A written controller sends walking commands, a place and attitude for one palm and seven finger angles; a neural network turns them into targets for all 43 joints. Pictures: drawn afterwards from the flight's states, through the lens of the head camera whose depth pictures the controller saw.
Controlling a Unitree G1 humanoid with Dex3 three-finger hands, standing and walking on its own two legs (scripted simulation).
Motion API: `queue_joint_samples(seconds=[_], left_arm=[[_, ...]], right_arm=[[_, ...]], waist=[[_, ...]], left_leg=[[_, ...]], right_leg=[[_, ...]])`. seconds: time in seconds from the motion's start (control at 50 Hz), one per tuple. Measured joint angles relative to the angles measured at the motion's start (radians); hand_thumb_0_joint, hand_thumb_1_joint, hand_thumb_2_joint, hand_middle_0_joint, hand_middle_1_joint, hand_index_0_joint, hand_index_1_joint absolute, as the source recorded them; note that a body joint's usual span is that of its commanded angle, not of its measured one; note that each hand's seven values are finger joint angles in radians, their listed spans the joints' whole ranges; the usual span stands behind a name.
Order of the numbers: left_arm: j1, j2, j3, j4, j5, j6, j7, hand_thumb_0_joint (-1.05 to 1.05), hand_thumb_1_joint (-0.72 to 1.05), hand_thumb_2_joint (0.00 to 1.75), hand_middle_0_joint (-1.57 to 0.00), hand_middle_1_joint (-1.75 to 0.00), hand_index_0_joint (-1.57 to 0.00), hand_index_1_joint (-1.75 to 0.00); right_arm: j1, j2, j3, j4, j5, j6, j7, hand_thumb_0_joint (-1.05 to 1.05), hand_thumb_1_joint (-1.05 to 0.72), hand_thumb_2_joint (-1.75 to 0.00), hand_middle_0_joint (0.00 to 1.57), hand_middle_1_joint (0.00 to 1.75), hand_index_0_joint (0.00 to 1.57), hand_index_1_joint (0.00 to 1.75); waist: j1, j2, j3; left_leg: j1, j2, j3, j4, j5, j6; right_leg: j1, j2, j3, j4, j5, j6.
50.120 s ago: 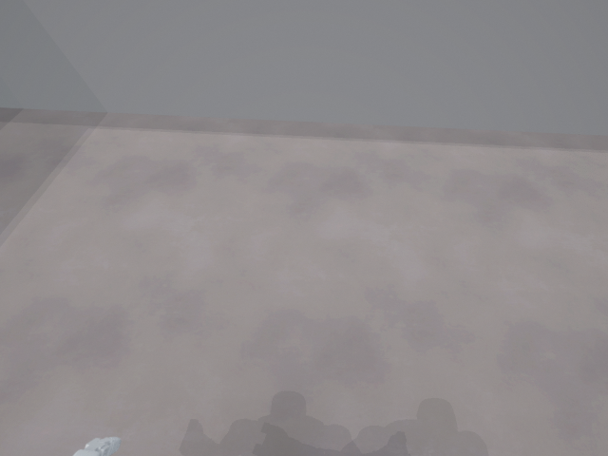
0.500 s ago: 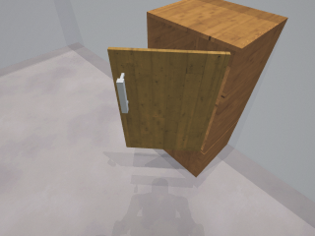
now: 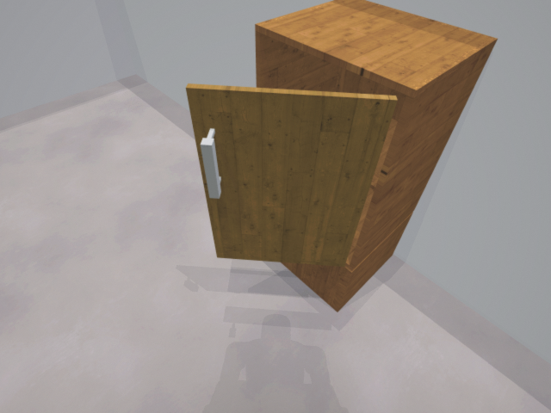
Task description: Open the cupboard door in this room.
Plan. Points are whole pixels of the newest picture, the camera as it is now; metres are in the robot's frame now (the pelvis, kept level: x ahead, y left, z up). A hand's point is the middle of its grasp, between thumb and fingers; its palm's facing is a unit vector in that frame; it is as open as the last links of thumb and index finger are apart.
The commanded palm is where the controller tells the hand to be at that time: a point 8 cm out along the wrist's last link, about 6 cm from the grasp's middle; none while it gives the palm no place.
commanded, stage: look again from close up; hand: left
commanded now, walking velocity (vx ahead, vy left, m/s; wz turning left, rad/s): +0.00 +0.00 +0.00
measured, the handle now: (213, 164) +0.62 +0.19 -0.02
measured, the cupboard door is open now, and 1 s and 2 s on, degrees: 42 42 42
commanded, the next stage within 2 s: shuffle to correct the standing spot in 0.32 s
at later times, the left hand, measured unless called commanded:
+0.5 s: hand out of the picture -0.01 +0.14 -0.18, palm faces +0.05 -0.99 -0.15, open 7.3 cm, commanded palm none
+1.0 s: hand out of the picture +0.10 +0.16 -0.18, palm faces +0.04 -0.98 -0.20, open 7.3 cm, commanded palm none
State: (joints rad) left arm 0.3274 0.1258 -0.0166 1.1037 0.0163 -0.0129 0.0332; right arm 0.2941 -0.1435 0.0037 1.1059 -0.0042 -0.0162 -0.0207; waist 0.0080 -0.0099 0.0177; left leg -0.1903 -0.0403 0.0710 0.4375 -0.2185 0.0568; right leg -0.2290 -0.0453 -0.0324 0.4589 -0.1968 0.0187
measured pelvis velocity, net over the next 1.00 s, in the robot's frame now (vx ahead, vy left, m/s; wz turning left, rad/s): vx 0.08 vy -0.02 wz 0.01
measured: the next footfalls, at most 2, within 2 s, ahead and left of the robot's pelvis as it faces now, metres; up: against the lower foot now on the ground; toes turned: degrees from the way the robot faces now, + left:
right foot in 1.00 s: +0.15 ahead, -0.13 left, +0.00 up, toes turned +1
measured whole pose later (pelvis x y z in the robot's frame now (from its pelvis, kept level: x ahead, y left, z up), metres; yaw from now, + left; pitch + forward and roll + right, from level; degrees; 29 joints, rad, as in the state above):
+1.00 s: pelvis +0.08 -0.02 -0.01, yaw +0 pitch -1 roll +1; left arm 0.28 0.15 0.04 1.06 0.02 -0.03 0.03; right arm 0.42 -0.09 0.01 1.12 -0.01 -0.05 -0.05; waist -0.02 -0.01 0.06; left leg -0.11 -0.02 0.05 0.49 -0.37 0.03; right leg -0.32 -0.04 -0.08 0.57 -0.17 -0.04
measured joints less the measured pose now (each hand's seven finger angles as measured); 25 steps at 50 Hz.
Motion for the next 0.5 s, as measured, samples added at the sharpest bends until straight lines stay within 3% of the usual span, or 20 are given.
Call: queue_joint_samples(seconds=[0.5], left_arm=[[0.004, 0.000, 0.014, -0.008, 0.001, -0.004, 0.001, 0.01, 0.91, 0.90, -0.19, -0.30, -0.20, -0.30]], right_arm=[[0.029, 0.028, -0.002, 0.025, -0.005, 0.004, -0.002, 0.00, -0.91, -0.90, 0.20, 0.30, 0.20, 0.30]], waist=[[-0.004, -0.007, -0.005]], left_leg=[[-0.006, 0.020, -0.014, 0.009, -0.003, -0.020]], right_leg=[[0.002, 0.020, -0.015, -0.005, -0.001, -0.022]])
